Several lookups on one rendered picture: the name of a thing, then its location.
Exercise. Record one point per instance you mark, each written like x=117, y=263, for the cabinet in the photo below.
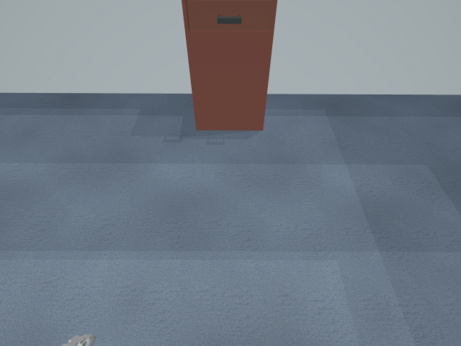
x=229, y=72

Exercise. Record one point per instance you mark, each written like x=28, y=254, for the handle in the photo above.
x=229, y=20

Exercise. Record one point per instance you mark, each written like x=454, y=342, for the drawer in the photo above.
x=255, y=14

